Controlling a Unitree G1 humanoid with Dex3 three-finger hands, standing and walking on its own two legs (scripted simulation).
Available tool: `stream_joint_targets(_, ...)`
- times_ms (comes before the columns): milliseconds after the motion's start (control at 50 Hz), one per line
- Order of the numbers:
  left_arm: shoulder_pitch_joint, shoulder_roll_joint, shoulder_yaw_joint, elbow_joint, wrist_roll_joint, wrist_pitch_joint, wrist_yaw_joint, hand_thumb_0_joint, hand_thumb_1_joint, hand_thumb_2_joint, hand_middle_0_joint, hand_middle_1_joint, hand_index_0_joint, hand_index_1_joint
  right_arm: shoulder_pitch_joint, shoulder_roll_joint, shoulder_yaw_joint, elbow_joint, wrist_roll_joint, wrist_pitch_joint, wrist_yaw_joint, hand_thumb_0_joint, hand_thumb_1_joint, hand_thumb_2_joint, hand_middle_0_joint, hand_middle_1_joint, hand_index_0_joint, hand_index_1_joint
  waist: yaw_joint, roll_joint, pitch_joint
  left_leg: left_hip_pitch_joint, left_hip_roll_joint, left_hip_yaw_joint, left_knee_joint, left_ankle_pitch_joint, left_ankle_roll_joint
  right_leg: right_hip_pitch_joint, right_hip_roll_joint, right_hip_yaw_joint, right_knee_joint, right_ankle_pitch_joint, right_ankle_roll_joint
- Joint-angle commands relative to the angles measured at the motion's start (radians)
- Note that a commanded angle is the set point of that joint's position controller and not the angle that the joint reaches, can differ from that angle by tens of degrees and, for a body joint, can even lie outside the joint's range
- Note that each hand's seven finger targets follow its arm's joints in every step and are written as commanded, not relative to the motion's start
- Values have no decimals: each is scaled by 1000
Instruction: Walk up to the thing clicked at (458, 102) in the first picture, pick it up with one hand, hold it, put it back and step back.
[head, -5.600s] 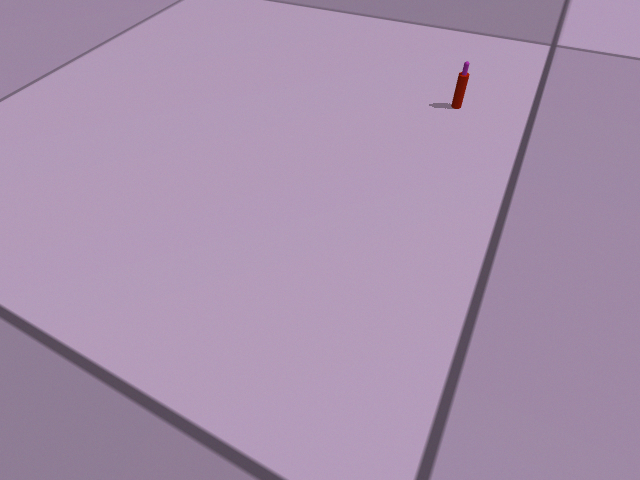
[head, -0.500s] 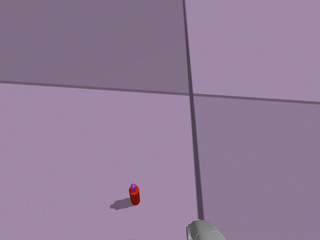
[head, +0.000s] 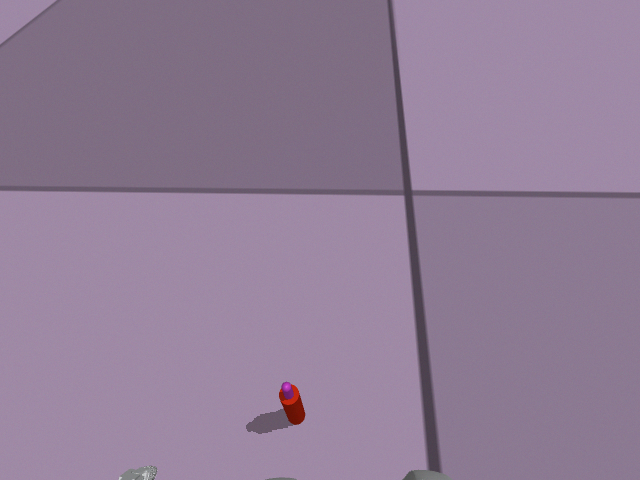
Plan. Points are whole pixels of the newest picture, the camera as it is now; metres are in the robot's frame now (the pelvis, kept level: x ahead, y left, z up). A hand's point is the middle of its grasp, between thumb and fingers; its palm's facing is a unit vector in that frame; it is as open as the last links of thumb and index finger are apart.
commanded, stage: walk up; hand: left
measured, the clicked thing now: (291, 401) +0.39 +0.16 -0.64
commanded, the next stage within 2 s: stand in 1.76 s
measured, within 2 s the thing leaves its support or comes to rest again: neither
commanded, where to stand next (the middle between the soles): +0.09 +0.00 m, yaw +1 degrees
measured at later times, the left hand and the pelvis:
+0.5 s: hand out of the picture +0.11 +0.25 -0.13, palm faces -0.03 -0.93 -0.37, open 7.4 cm; pelvis +0.04 -0.01 +0.01, yaw +0 degrees
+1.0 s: hand (167, 472) +0.15 +0.26 -0.14, palm faces -0.01 -0.95 -0.32, open 7.4 cm; pelvis +0.07 +0.01 +0.02, yaw +0 degrees
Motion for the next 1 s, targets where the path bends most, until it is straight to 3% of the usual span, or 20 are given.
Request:
stream_joint_targets(0, -67, 232, 60, -67, -17, 5, 12, 0, 900, 900, -200, -300, -200, -300, 112, -186, -59, 12, -11, -35, -24, 0, -900, -900, 200, 300, 200, 300, -44, -105, -69, 155, -14, 17, -250, 104, 10, -77, -128, 170, -152, -464, -75)
stream_joint_targets(20, -51, 192, 47, -68, -22, 10, 9, 0, 900, 900, -200, -300, -200, -300, 109, -223, -68, 9, -24, -39, -31, 0, -900, -900, 200, 300, 200, 300, -44, 40, -56, 184, 101, -178, -357, -49, 40, -178, -77, 119, -16, -439, -37)
stream_joint_targets(40, -67, 180, 46, -61, -29, 14, 10, 0, 900, 900, -200, -300, -200, -300, 40, -301, -82, -17, -24, -43, -32, 0, -900, -900, 200, 300, 200, 300, -38, 181, 14, 81, 296, -490, -518, -396, 122, -259, 29, 30, 134, -358, 11)
stream_joint_targets(60, -75, 257, 74, -35, -16, 17, 16, 0, 900, 900, -200, -300, -200, -300, -16, -345, -93, -34, -14, -44, -30, 0, -900, -900, 200, 300, 200, 300, -37, 151, 112, -98, 373, -542, -576, -508, 196, -192, -11, 85, 275, -315, 14)
stream_joint_targets(100, -37, 231, 68, -17, -21, 9, 5, 0, 900, 900, -200, -300, -200, -300, -90, -258, -64, -49, -17, -56, -32, 0, -900, -900, 200, 300, 200, 300, 6, 76, 132, -48, 265, -356, -494, -206, 157, -142, -43, 118, 211, -219, 6)
stream_joint_targets(140, -25, 224, 67, 2, -24, 1, 2, 0, 900, 900, -200, -300, -200, -300, -42, -245, -65, -37, -15, -63, -30, 0, -900, -900, 200, 300, 200, 300, -9, 127, 64, 73, 210, -250, -425, 33, 129, -135, -14, 73, 170, -203, 0)
stream_joint_targets(220, -60, 212, 59, -2, -17, -12, 4, 0, 900, 900, -200, -300, -200, -300, -6, -281, -83, -41, -14, -43, -20, 0, -900, -900, 200, 300, 200, 300, -56, 178, -25, 154, 202, -202, -353, 127, 154, -62, 13, 18, 63, -228, 14)
stream_joint_targets(300, 41, 219, 65, 51, -12, -39, 26, 0, 900, 900, -200, -300, -200, -300, -42, -215, -56, -64, 16, -20, -19, 0, -900, -900, 200, 300, 200, 300, 8, 71, -99, 38, 138, -87, -128, 368, 91, 253, 16, 29, -178, -2, -7)
stream_joint_targets(320, 77, 268, 79, 54, -6, -46, 34, 0, 900, 900, -200, -300, -200, -300, -38, -176, -41, -81, 24, -22, -21, 0, -900, -900, 200, 300, 200, 300, 20, -49, -149, -44, 79, -33, 11, 319, 51, 365, -98, 178, -201, 87, -47)
stream_joint_targets(340, 72, 337, 88, 54, -10, -45, 35, 0, 900, 900, -200, -300, -200, -300, -51, -140, -27, -94, 25, -22, -24, 0, -900, -900, 200, 300, 200, 300, 24, -202, -126, -217, -26, 35, 106, 46, 12, 393, -240, 418, -244, 5, -135)
stream_joint_targets(360, 35, 363, 93, 36, -10, -42, 30, 0, 900, 900, -200, -300, -200, -300, -43, -189, -43, -81, 17, -14, -30, 0, -900, -900, 200, 300, 200, 300, 23, -191, -80, -209, 5, -16, 191, -152, 15, 298, -340, 490, -275, -91, -226)
stream_joint_targets(380, 6, 362, 91, 22, -10, -36, 27, 0, 900, 900, -200, -300, -200, -300, -16, -214, -53, -61, 11, -16, -32, 0, -900, -900, 200, 300, 200, 300, 8, -187, -38, -175, 30, -41, 199, -176, 18, 217, -355, 480, -263, -88, -257)
stream_joint_targets(540, -102, 262, 46, 1, -33, -18, 31, 0, 900, 900, -200, -300, -200, -300, 33, -168, -49, 17, 9, -27, -28, 0, -900, -900, 200, 300, 200, 300, -59, -175, -85, 112, -3, 19, -234, 276, -2, 93, -154, 125, -80, 186, -105)
stream_joint_targets(580, -107, 200, 26, -14, -48, -9, 27, 0, 900, 900, -200, -300, -200, -300, 3, -227, -64, 17, -1, -33, -38, 0, -900, -900, 200, 300, 200, 300, -49, -50, -105, 220, 106, -133, -284, 434, 21, -26, -94, 78, -10, 57, -30)
stream_joint_targets(600, -82, 173, 20, -2, -59, -2, 27, 0, 900, 900, -200, -300, -200, -300, -75, -256, -61, -8, 0, -38, -39, 0, -900, -900, 200, 300, 200, 300, -12, 35, -91, 142, 225, -300, -361, 335, 71, -13, -27, 52, 0, -128, 13)
stream_joint_targets(620, -55, 207, 27, 37, -54, 7, 31, 0, 900, 900, -200, -300, -200, -300, -141, -279, -60, -8, 13, -36, -34, 0, -900, -900, 200, 300, 200, 300, 8, 51, -68, 1, 259, -296, -370, 171, 126, 120, -22, 47, -13, -226, 6)
stream_joint_targets(640, -54, 214, 25, 58, -44, 4, 31, 0, 900, 900, -200, -300, -200, -300, -191, -262, -51, -4, 13, -29, -28, 0, -900, -900, 200, 300, 200, 300, 19, 53, -40, -49, 229, -262, -361, 137, 104, 176, -37, 60, -71, -205, 3)
stream_joint_targets(700, -84, 230, 28, 83, -36, -13, 28, 0, 900, 900, -200, -300, -200, -300, -187, -206, -25, 14, 13, -31, -26, 0, -900, -900, 200, 300, 200, 300, -2, 71, -47, 8, 124, -143, -326, 283, 27, 189, -72, 100, -144, -2, -2)
stream_joint_targets(820, -125, 224, 17, 131, -39, -19, 32, 0, 900, 900, -200, -300, -200, -300, -207, -197, -21, 62, 21, -32, -28, 0, -900, -900, 200, 300, 200, 300, -15, 31, -144, 163, 125, -110, -305, 512, 18, 228, -91, 80, -199, 131, 13)
stream_joint_targets(980, -155, 214, 14, 173, -31, -16, 32, 0, 900, 900, -200, -300, -200, -300, -256, -187, -19, 95, 21, -20, -27, 0, -900, -900, 200, 300, 200, 300, -21, -19, -121, 178, 116, -94, -342, 420, 13, 224, -99, 85, -256, 93, 18)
